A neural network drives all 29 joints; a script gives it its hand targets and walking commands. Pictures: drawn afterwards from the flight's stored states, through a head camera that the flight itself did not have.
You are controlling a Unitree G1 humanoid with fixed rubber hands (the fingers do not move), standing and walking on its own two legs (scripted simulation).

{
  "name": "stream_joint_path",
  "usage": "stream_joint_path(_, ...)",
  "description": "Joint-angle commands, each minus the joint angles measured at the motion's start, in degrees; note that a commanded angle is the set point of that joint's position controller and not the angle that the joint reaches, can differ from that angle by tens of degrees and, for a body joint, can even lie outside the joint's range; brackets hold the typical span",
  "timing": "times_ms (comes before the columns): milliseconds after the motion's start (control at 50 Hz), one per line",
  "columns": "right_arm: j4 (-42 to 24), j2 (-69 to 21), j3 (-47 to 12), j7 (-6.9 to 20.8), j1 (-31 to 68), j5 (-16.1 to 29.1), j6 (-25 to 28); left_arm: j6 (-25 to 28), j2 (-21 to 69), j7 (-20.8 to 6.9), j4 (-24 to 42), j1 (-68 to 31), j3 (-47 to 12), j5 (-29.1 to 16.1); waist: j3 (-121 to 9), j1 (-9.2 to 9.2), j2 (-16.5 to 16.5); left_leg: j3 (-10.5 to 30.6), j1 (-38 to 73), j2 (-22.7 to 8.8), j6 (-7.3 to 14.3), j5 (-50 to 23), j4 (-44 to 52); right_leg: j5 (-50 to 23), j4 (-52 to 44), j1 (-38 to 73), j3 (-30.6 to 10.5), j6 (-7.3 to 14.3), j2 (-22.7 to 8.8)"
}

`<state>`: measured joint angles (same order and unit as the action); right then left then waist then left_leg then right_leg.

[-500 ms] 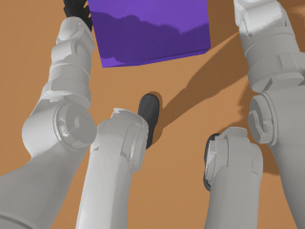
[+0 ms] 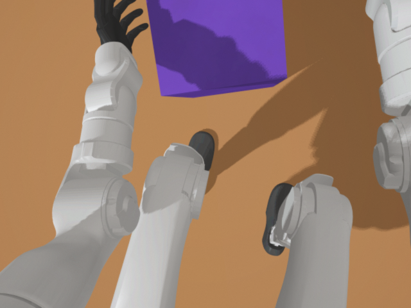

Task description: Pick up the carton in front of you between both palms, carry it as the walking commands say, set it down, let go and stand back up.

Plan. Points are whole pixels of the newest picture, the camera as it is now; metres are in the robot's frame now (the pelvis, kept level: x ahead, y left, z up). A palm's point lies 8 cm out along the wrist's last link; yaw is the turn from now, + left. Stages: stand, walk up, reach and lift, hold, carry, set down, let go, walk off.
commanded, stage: set down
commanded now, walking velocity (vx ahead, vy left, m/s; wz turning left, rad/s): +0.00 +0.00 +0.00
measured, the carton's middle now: (222, 41) +0.52 +0.10 -0.30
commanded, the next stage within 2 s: let go in 0.72 s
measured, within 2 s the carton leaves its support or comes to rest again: neither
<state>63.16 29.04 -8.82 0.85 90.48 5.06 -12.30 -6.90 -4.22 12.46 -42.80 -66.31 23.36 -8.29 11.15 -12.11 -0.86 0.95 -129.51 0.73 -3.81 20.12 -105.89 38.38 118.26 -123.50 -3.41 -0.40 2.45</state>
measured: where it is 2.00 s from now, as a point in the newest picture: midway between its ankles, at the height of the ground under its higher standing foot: (234, 204)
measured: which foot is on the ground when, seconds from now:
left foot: down 0.00-1.00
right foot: down 0.00-1.00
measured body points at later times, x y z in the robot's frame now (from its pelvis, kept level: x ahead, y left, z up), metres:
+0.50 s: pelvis +0.02 +0.01 +0.12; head +0.36 +0.00 +0.42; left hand +0.48 +0.26 +0.01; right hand +0.63 -0.11 +0.01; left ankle +0.17 +0.13 -0.39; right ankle +0.07 -0.12 -0.39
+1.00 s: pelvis +0.05 +0.01 +0.24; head +0.33 -0.01 +0.60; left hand +0.44 +0.23 +0.14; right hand +0.56 -0.14 +0.13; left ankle +0.17 +0.13 -0.39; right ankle +0.07 -0.12 -0.39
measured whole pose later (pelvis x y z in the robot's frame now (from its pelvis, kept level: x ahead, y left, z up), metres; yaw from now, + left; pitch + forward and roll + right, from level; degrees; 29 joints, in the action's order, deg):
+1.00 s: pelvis +0.05 +0.01 +0.24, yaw -5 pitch +42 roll +0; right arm 48.1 15.3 11.9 1.3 55.8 -10.1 -11.7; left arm -10.4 1.9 2.2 -25.7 -33.6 20.1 4.9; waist -5.2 -11.6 -1.3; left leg 0.8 -84.9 -1.9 -1.6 11.1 -54.3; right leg 22.7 61.0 -79.9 -3.3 -1.1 2.8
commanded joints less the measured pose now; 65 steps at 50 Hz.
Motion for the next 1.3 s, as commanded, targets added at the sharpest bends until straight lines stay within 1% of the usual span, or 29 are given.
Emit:
stream_joint_path(0, -2.7, 4.2, 3.3, 1.0, 16.0, -0.1, 0.4, -0.4, -7.5, 0.7, 10.7, -10.4, 0.3, 2.1, -66.1, -4.54, -9.2, -8.6, 48.2, 1.8, -0.5, -13.7, 6.7, -9.2, -18.0, 22.4, 2.8, 1.9, 0.7)
stream_joint_path(60, -1.2, 4.9, 4.8, 2.0, 14.3, -0.8, 1.0, -1.4, -4.9, 0.5, 11.3, -8.8, -1.0, 2.4, -65.1, -3.82, -7.2, -7.9, 52.5, 2.0, -0.9, -14.5, 9.2, -8.1, -20.8, 19.0, 3.6, 2.2, 1.0)
stream_joint_path(120, -1.8, 5.7, 6.2, 2.9, 13.9, -1.7, 1.4, -2.4, -2.9, 0.3, 11.7, -6.9, -1.5, 2.5, -66.0, -3.37, -7.1, -7.3, 55.4, 2.4, -1.2, -15.3, 11.9, -8.1, -23.3, 19.1, 4.3, 2.2, 1.2)
stream_joint_path(200, -5.0, 6.4, 7.2, 3.6, 14.1, -3.0, 1.1, -3.6, -2.1, 0.5, 13.9, -4.4, -1.0, 3.0, -70.2, -3.52, -9.4, -7.3, 58.1, 3.0, -1.3, -17.3, 15.6, -10.4, -26.4, 24.1, 5.0, 1.7, 1.8)
stream_joint_path(320, -9.9, 5.4, 7.8, 4.3, 12.6, -4.4, -0.8, -5.6, -2.3, 0.5, 19.1, -0.9, 0.3, 3.9, -75.4, -4.51, -13.4, -8.2, 60.2, 3.7, -1.1, -20.9, 21.0, -16.2, -31.1, 35.0, 5.4, 0.6, 2.7)
stream_joint_path(420, -11.6, 4.2, 8.7, 4.8, 10.4, -5.8, -2.3, -6.9, -1.7, -0.3, 21.2, 1.7, 0.7, 4.5, -75.1, -4.86, -14.8, -8.8, 61.0, 3.9, -1.0, -22.3, 25.6, -19.6, -35.9, 41.5, 5.2, -0.1, 3.1)
stream_joint_path(540, -11.0, 3.0, 10.6, 5.5, 7.2, -7.9, -2.8, -7.4, -0.3, -1.6, 21.6, 4.4, 1.4, 5.8, -72.5, -4.76, -14.1, -8.8, 63.8, 3.7, -1.3, -23.7, 31.5, -22.3, -42.5, 46.5, 4.6, -0.1, 3.3)
stream_joint_path(640, -10.5, 2.2, 12.0, 5.9, 5.2, -9.2, -2.6, -7.3, 0.3, -2.5, 22.0, 6.4, 2.2, 7.2, -70.9, -5.05, -13.2, -8.7, 67.3, 3.4, -1.5, -25.5, 36.8, -24.8, -48.2, 51.4, 4.0, 0.2, 3.5)
stream_joint_path(680, -9.3, 1.6, 12.6, 6.1, 4.4, -9.9, -2.4, -7.1, 0.7, -2.9, 21.1, 6.9, 2.8, 8.0, -68.5, -5.13, -12.8, -8.6, 67.7, 3.1, -1.5, -25.4, 38.8, -25.1, -50.4, 52.2, 3.6, 0.3, 3.4)
stream_joint_path(700, -8.8, 1.1, 13.0, 6.2, 3.5, -10.3, -2.2, -6.9, 1.1, -3.2, 20.8, 7.4, 2.9, 8.5, -67.8, -5.00, -12.5, -8.5, 68.2, 3.0, -1.5, -25.7, 39.7, -25.6, -51.6, 52.9, 3.5, 0.4, 3.4)
stream_joint_path(720, -8.4, 1.0, 13.9, 6.3, 2.6, -10.9, -1.9, -6.6, 1.5, -3.6, 20.9, 7.7, 2.8, 8.9, -67.3, -4.43, -12.0, -8.4, 69.0, 2.9, -1.6, -26.0, 40.6, -26.2, -52.6, 53.4, 3.3, 0.4, 3.3)
stream_joint_path(780, -8.9, -0.6, 16.0, 6.0, -1.6, -12.5, -1.1, -5.8, 2.4, -4.8, 21.2, 11.0, 2.3, 10.2, -68.9, -3.48, -10.9, -8.3, 73.7, 2.7, -1.5, -29.2, 42.9, -29.5, -55.8, 56.5, 3.1, 0.4, 3.4)
stream_joint_path(840, -12.1, -3.4, 18.2, 4.7, -8.4, -14.0, -0.2, -4.6, 2.5, -6.4, 22.0, 17.6, 1.2, 11.7, -72.9, -2.98, -10.2, -8.3, 79.0, 2.8, -0.9, -33.7, 45.0, -34.8, -58.6, 61.7, 2.7, -0.1, 3.6)
stream_joint_path(900, -17.4, -7.8, 20.4, 2.3, -18.0, -15.3, 0.8, -3.2, 1.5, -8.6, 23.4, 25.7, -1.0, 13.1, -75.6, -2.45, -9.7, -8.0, 83.7, 2.9, -0.1, -36.9, 47.6, -40.1, -61.5, 67.5, 2.4, -1.1, 3.7)
stream_joint_path(940, -21.7, -11.2, 21.4, 0.1, -24.0, -15.5, 1.6, -2.2, 0.1, -10.5, 24.3, 29.5, -2.7, 13.7, -74.8, -1.89, -9.7, -7.8, 85.7, 3.1, 0.5, -36.3, 49.4, -41.7, -63.8, 70.7, 2.3, -1.7, 3.7)
stream_joint_path(960, -23.8, -12.7, 21.7, -1.2, -26.6, -15.5, 2.0, -1.7, -0.8, -11.4, 24.5, 31.0, -3.5, 13.8, -73.5, -1.56, -9.8, -7.6, 86.5, 3.1, 0.8, -35.1, 50.4, -41.5, -65.2, 72.0, 2.3, -2.0, 3.7)
stream_joint_path(1000, -27.7, -15.1, 22.3, -3.7, -31.5, -15.5, 3.0, -0.8, -2.4, -13.2, 24.1, 34.2, -5.1, 13.6, -69.2, -0.67, -9.5, -6.9, 88.3, 3.0, 1.5, -31.6, 52.5, -38.3, -68.2, 73.0, 2.2, -2.3, 3.6)
stream_joint_path(1060, -31.7, -17.5, 22.2, -6.6, -39.7, -15.2, 4.4, 0.2, -4.4, -15.7, 22.7, 40.6, -7.9, 13.0, -59.8, 0.40, -7.7, -5.7, 93.1, 2.4, 2.3, -26.0, 56.0, -28.8, -73.1, 71.8, 2.5, -2.3, 3.3)
stream_joint_path(1100, -33.2, -18.3, 21.8, -7.7, -44.9, -14.5, 5.3, 0.8, -5.8, -16.9, 21.8, 45.2, -10.1, 12.3, -53.6, 1.10, -6.1, -4.9, 96.7, 1.9, 2.4, -22.4, 58.5, -23.0, -76.0, 71.4, 2.8, -2.0, 3.0)
stream_joint_path(1140, -34.0, -18.7, 21.2, -8.2, -49.9, -13.5, 6.3, 1.4, -7.1, -17.7, 21.6, 49.9, -12.4, 11.3, -48.9, 1.54, -4.6, -4.0, 100.3, 1.4, 2.5, -19.9, 60.8, -19.7, -78.1, 72.4, 3.0, -1.7, 2.7)
stream_joint_path(1180, -34.3, -18.6, 20.2, -8.3, -54.8, -12.1, 7.4, 2.2, -8.5, -18.2, 22.1, 54.8, -15.2, 10.1, -45.3, 1.84, -3.2, -3.3, 104.1, 1.1, 2.5, -18.8, 62.9, -18.2, -79.6, 73.6, 3.1, -1.6, 2.4)
stream_joint_path(1280, -34.1, -17.2, 18.5, -6.8, -66.2, -9.4, 10.2, 3.9, -10.7, -18.3, 26.5, 65.8, -20.5, 7.4, -38.3, 2.94, 0.5, -1.5, 114.3, 0.7, 1.8, -19.2, 67.7, -17.0, -83.0, 78.0, 3.4, -0.4, 2.1)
